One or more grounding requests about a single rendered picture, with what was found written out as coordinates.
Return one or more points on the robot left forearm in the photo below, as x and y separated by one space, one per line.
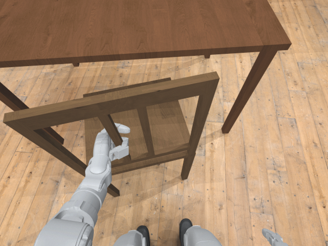
88 198

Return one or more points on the right robot hand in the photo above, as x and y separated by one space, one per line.
274 238

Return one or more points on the robot left upper arm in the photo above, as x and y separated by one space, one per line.
60 232

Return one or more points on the chair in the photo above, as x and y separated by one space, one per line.
158 131

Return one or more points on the table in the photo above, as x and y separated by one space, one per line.
51 32

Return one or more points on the right robot foot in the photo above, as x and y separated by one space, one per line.
184 225

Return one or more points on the left robot hand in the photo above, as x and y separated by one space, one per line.
105 146

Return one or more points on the right robot thigh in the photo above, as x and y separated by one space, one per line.
200 237

